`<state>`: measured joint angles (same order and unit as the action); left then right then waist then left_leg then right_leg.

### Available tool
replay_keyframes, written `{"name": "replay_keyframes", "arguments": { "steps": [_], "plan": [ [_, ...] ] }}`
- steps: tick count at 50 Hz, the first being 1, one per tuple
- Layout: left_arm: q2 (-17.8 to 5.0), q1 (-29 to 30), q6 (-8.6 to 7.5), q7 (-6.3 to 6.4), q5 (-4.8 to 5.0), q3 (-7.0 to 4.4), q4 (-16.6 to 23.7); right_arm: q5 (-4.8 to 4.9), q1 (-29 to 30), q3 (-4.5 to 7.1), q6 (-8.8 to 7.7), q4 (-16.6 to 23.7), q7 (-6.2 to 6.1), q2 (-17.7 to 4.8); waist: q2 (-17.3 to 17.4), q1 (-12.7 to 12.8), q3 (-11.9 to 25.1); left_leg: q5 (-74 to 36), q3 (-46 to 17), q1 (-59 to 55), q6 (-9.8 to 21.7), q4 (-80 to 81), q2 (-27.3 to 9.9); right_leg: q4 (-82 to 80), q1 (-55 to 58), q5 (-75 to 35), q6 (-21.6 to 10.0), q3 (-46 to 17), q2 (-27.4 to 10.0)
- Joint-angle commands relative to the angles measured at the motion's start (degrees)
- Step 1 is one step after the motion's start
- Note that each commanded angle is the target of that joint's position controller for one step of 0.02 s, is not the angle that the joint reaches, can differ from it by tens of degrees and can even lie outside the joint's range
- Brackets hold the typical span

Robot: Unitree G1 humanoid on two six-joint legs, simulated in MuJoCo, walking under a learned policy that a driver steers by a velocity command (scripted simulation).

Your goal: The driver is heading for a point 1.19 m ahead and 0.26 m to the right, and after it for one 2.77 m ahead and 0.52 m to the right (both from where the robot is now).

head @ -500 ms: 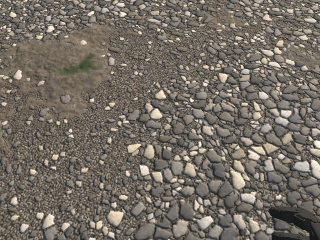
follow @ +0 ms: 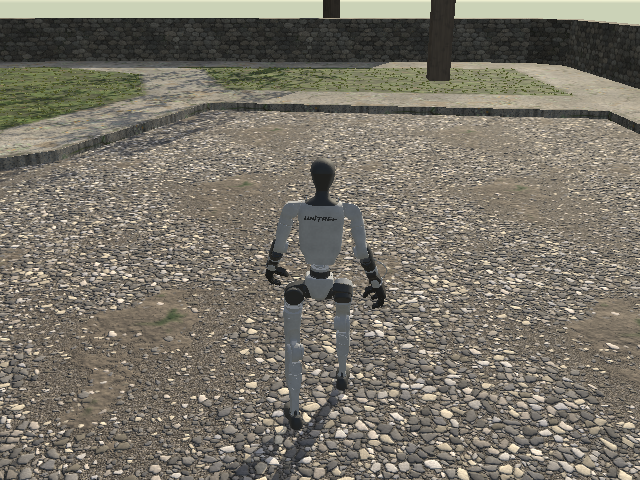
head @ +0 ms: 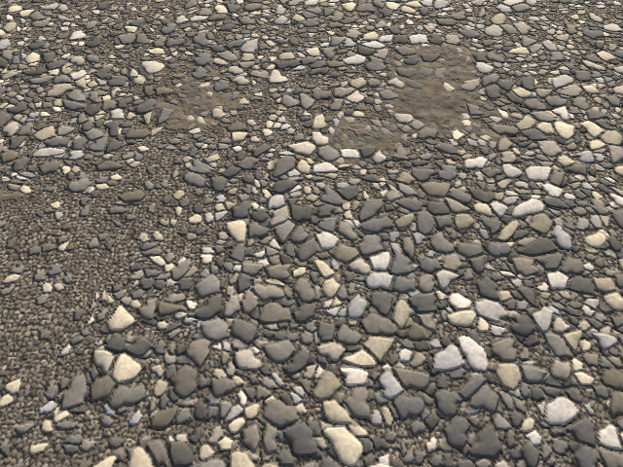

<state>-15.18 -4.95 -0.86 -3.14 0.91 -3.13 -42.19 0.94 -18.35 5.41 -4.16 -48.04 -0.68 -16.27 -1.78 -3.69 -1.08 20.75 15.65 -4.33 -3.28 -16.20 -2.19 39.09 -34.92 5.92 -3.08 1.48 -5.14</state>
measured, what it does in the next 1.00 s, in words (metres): walks ahead, turning right: right foot, then left foot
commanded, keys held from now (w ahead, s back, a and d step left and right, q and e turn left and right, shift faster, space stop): w+e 0.50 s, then w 0.50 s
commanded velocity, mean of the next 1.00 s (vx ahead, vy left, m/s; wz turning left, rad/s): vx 0.50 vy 0.00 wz -0.41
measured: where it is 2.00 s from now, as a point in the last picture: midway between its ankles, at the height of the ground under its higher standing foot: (420, 227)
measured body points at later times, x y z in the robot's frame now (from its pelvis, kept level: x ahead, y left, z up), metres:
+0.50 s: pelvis +0.28 -0.04 +0.01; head +0.30 -0.07 +0.46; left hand +0.39 +0.23 -0.10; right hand +0.45 -0.33 -0.07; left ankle +0.49 +0.05 -0.70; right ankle +0.15 -0.11 -0.73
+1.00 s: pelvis +0.54 -0.12 +0.01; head +0.57 -0.14 +0.46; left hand +0.85 -0.02 -0.06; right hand +0.41 -0.37 -0.12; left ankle +0.48 +0.03 -0.73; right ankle +0.63 -0.31 -0.70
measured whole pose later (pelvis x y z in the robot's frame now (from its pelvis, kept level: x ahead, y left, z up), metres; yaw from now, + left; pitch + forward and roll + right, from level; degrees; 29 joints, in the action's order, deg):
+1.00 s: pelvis +0.54 -0.12 +0.01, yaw -24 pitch +2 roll +2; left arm -14.7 -2.8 -3.8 -1.8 1.0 -1.9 -36.6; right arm 1.4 -22.3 3.0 -4.1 -50.4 0.8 -16.4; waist -1.9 -6.7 -1.0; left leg 17.6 1.3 -0.6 0.7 -14.6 1.6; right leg 31.8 -33.0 1.8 -1.0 -1.3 -3.4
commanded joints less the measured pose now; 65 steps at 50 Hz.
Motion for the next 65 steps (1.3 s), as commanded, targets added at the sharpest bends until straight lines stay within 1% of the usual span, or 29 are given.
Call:
{"name": "replay_keyframes", "arguments": {
  "steps": [1, 2, 3, 4, 5, 6, 7, 9, 13, 18, 22, 25, 27, 28, 29, 30, 31, 33, 37, 44, 49, 51, 53, 54, 55, 56, 58, 61, 65],
  "plan": [
    [-6.95, -3.94, -0.37, -0.13, 0.11, -2.73, 3.61, 1.12, 3.85, 2.91, 0.63, 3.29, -0.35, -12.12, 5.9, 6.49, 1.4, -49.08, -2.62, 1.95, 8.61, -10.37, -14.68, -2.55, 9.91, 5.87, -3.71, 5.42, 5.13],
    [-10.45, -13.56, -0.28, 0.45, 0.37, -4.76, 0.87, 1.08, 3.53, 2.33, 0.96, 3.48, -0.38, -10.87, 4.16, 10.94, 6.61, -51.22, -0.84, 6.54, 6.62, -23.51, -11.68, -5.13, 23.84, 3.34, -5.71, 6.38, 8.95],
    [-17.14, -21.42, 0.2, 1.71, 0.65, -6.93, -0.5, -0.88, 2.3, 0.94, 0.57, 4.94, -0.54, -7.56, -5.56, 12.83, 11.26, -28.99, -0.22, 21.92, 3.05, -43.64, -8.44, -7.25, 39.66, 0.22, -9.84, -9.94, -0.57],
    [-21.44, -18.17, -0.74, 1.46, 0.61, -6.81, 1.07, -2.05, -1.82, -1.22, -1.13, 7.86, -0.07, -0.78, -16.12, 5.71, 17.67, 14.53, -11.28, 43.37, 0.21, -59.94, 3.58, -17.37, 53.16, 14.97, -20.13, -43.5, -11.67],
    [-15.92, -18.9, -1.82, 0.76, 0.51, -5.26, 2.3, 0.39, 5.34, -0.43, -2.87, 8.31, 0.47, -6.28, -6.64, 10.42, 18.89, 13.01, -20.52, 49.26, 1.68, -63.95, 2.02, -23.72, 53.56, 18.5, -18.62, -47.27, -13.49],
    [-13.15, -17.29, -2.63, 0.61, 0.2, -4.42, 1.89, 1.85, 8.8, -0.05, -3.72, 9.45, 0.71, -7.66, -4.63, 9.98, 11.86, 7.44, -19.93, 53.17, 3.34, -62.29, -0.12, -23.62, 48.88, 14.68, -16.39, -39.97, -12.44],
    [-11.36, -14.03, -2.89, 0.74, 0.39, -3.82, 2.44, 0.69, 9.03, -0.25, -4.15, 8.86, 0.22, -7.02, -0.39, 7.7, 8.26, 2.49, -20.14, 50.71, 4.16, -57.9, -2.71, -22.75, 41.31, 8.98, -14.49, -33.39, -10.01],
    [-8.25, -8.39, -2.81, 1.34, -0.7, -2.74, 4.42, -1.09, 7.81, 0.47, -3.43, 8.11, -0.15, -7.67, -1.27, 3.68, 5.37, -2.86, -20.8, 42.53, 3.91, -51.08, -5.27, -24.13, 29.57, -0.82, -12.89, -25.51, -6.47],
    [-9.79, -10.24, -3.3, 2.75, -0.22, -3.17, 4.43, -1.87, 9.93, 0.07, -1.57, 9.04, -0.1, -5.29, -0.13, 3.25, 3.56, -9.42, -19.21, 41.64, 0.99, -40.89, -3.89, -26.43, 24.78, -11.15, -13.24, -19.47, -3.96],
    [-10.08, -14.37, -2.66, 4.03, 0.31, -3.29, 3.03, -1.32, 19.8, -1.05, -2.01, 11.55, 0.86, -3.2, -2.83, 6.86, 1.02, -24.73, -18.89, 39.26, -0.25, -20.92, -0.11, -25.71, 23.53, -5.98, -9.73, -16.46, -0.58],
    [-10.17, -17.53, -2.0, 4.3, 0.69, -3.43, 1.76, -0.58, 24.46, -1.02, -3.01, 13.21, 2.11, -4.28, -3.33, 8.49, -0.08, -25.66, -19.57, 36.42, 0.73, -13.52, 1.85, -22.43, 26.25, -2.8, -9.04, -20.69, -2.17],
    [-10.21, -17.07, -1.32, 4.71, 0.58, -3.64, 1.82, -0.4, 22.31, -0.33, -3.77, 13.03, 2.52, -6.12, -5.18, 6.85, 0.34, -19.51, -20.2, 32.75, 2.5, -10.83, 2.39, -17.8, 29.87, -4.58, -7.88, -25.07, -3.59],
    [-8.53, -15.49, -1.16, 4.56, 0.25, -3.11, 2.28, -0.95, 13.54, 0.72, -4.29, 10.63, 2.17, -7.92, -5.89, 2.49, 4.22, -19.53, -17.89, 21.12, 5.26, -7.93, 2.68, -10.61, 29.88, -13.65, -5.88, -23.37, -1.23],
    [-5.91, -14.93, -1.36, 4.22, -0.42, -2.01, 3.13, -2.03, 5.8, 1.38, -4.49, 9.62, 1.85, -10.08, -3.36, -1.12, 11.48, -19.33, -22.99, 7.16, 8.74, -10.32, -3.57, 1.6, 24.85, -11.69, -4.0, -20.2, 1.6],
    [-2.37, -22.7, -1.84, 4.28, -0.1, -0.94, 3.41, -2.76, -2.01, 2.55, -4.06, 8.28, 1.66, -14.62, 9.87, 0.06, 20.68, -14.13, -43.67, -14.29, 17.16, -10.37, -15.79, 21.52, 7.27, 6.62, 0.45, -13.75, 9.55],
    [-3.86, -25.92, -2.31, 4.29, 1.22, -0.66, 2.88, -1.08, -5.02, 2.35, -3.47, 5.73, 2.39, -12.82, 20.71, 0.4, 21.58, 0.99, -62.39, -18.19, 21.01, -2.38, -21.44, 32.46, -5.35, 27.53, 1.77, -12.41, 10.42],
    [-8.84, -20.47, -2.42, 4.18, 1.56, -1.76, 2.82, -0.08, -1.76, 1.09, -3.21, 6.61, 2.31, -8.31, 12.46, -0.82, 12.45, 9.3, -57.67, -11.04, 18.6, -0.27, -19.32, 36.42, -9.74, 23.85, 1.77, -13.8, 7.09],
    [-8.93, -10.58, -2.49, 3.96, 0.05, -1.86, 5.22, -1.14, 4.33, -0.26, -2.29, 7.16, 2.15, -5.4, 4.77, 0.34, 1.86, 0.19, -43.22, 4.91, 15.98, 2.01, -14.44, 32.66, -8.18, 16.57, 1.51, -10.0, 3.35],
    [-4.98, -11.48, -2.45, 3.23, -0.24, -1.26, 5.18, -1.09, 5.26, -0.84, -2.75, 5.69, 1.97, -4.85, 7.69, 3.69, 1.18, -14.1, -32.37, 12.95, 16.13, 6.01, -10.15, 22.46, -2.22, 11.69, 1.87, -6.88, -0.21],
    [-2.65, 0.97, -3.57, 2.28, -0.36, 0.29, 8.35, 0.21, 0.52, -0.24, -1.71, 2.61, 1.34, -9.08, 5.68, -0.21, -0.39, -22.77, -21.94, 12.54, 14.75, 7.6, -8.1, -1.02, 1.0, -6.69, 3.44, -2.79, 0.59],
    [-3.93, 7.02, -4.03, 1.07, 0.3, 0.0, 10.88, 0.65, -3.9, -0.24, -0.23, 0.01, 1.28, -10.22, 6.56, -1.33, -1.84, -24.99, -22.94, 5.56, 13.41, 4.22, -11.57, -8.2, 2.07, -3.79, 1.6, -1.96, 2.45],
    [-5.59, 3.65, -4.25, 0.92, 0.1, -0.76, 10.32, 0.73, -3.13, 0.0, 0.45, -0.36, 0.96, -11.34, 7.27, 1.67, 0.0, -34.55, -22.15, 3.76, 12.08, -0.7, -11.81, -11.04, 8.38, -0.96, -0.22, -0.66, 4.08],
    [-10.37, -11.67, -4.08, 1.76, -0.67, -3.14, 6.19, 0.24, -2.13, -0.95, 0.57, 0.36, 0.62, -9.42, 5.31, 9.27, 10.2, -41.11, -17.46, 11.41, 8.85, -19.54, -7.12, -11.47, 32.35, -3.54, -4.13, -2.3, 2.39],
    [-16.42, -19.8, -3.65, 2.38, -1.91, -4.45, 5.36, -1.02, -5.46, -2.8, -0.41, 2.62, 0.77, -4.15, -6.01, 10.15, 19.86, -19.95, -13.74, 32.05, 4.93, -41.75, -0.47, -10.43, 55.03, -3.0, -11.62, -23.55, -12.86],
    [-14.69, -21.59, -3.26, 2.17, -0.78, -4.04, 4.27, -0.52, -6.87, -3.32, -1.55, 2.09, 1.06, -3.45, -13.97, 9.83, 24.73, 11.76, -19.01, 43.68, 4.0, -53.48, 4.04, -18.53, 59.69, 4.76, -16.82, -42.04, -18.49],
    [-11.12, -18.65, -3.18, 2.07, -0.45, -2.74, 4.45, 0.85, -2.78, -1.81, -2.18, 2.85, 1.47, -8.82, -8.47, 10.11, 16.49, 10.26, -21.35, 49.39, 4.57, -57.92, 0.38, -20.26, 53.63, 9.79, -14.38, -36.86, -16.31],
    [-7.99, -11.77, -3.24, 1.85, -0.76, -1.58, 4.91, 0.6, 3.35, -1.8, -2.18, 4.2, 1.54, -8.15, -2.41, 7.17, 5.7, 1.26, -18.87, 48.15, 4.63, -53.08, -3.83, -23.64, 38.02, 4.69, -11.46, -23.89, -11.09],
    [-6.6, -7.81, -4.24, 1.5, -1.09, -1.3, 4.65, -0.31, 1.12, -1.87, -0.42, 3.21, 1.37, -5.46, -3.54, 2.85, 2.74, -4.45, -18.99, 40.35, 3.22, -47.27, -5.92, -28.94, 26.4, -2.95, -11.17, -16.84, -7.91],
    [-8.55, -9.78, -5.04, 2.07, -0.89, -1.95, 2.25, -1.01, 6.72, -2.26, 0.28, 4.95, 1.08, -4.1, -1.42, 3.15, 0.37, -14.6, -18.82, 43.05, 1.7, -36.61, -6.2, -31.58, 25.18, -8.44, -11.34, -10.8, -6.99]
  ]
}}
Keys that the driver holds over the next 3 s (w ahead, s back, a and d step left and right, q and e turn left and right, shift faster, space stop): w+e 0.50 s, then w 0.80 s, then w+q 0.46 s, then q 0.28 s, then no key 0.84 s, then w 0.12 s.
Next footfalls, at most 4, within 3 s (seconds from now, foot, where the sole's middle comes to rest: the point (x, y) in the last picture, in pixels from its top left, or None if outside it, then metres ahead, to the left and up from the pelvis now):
0.04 right None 0.19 -0.11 -0.77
0.56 left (309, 447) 0.52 0.02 -0.77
1.06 right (453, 371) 0.67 -0.32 -0.77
1.60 left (381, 247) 1.03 -0.21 -0.77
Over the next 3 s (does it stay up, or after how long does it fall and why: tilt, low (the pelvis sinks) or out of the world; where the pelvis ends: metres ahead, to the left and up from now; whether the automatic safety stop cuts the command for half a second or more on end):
stays up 1.18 -0.29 0.00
